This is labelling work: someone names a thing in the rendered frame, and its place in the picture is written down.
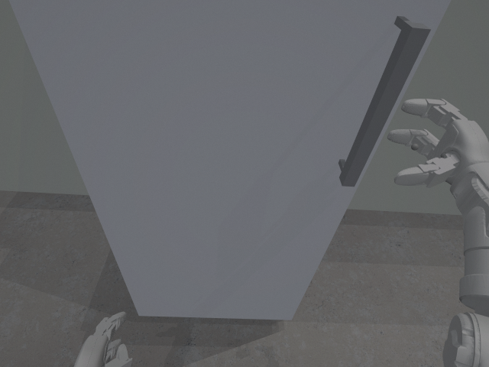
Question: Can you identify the robot right hand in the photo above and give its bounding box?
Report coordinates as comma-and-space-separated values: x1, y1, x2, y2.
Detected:
387, 99, 489, 188

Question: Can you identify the fridge door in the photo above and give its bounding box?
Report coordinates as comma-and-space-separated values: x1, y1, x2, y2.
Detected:
9, 0, 451, 320

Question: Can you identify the handle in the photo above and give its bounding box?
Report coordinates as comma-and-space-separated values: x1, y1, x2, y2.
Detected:
338, 16, 431, 187

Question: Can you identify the robot right upper arm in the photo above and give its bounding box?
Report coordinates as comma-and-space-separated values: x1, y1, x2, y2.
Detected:
442, 312, 489, 367

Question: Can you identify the robot left hand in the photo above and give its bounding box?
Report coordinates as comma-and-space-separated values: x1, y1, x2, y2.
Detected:
74, 312, 132, 367

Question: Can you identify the robot right forearm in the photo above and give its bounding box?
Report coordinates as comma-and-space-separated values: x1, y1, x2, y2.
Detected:
450, 162, 489, 317

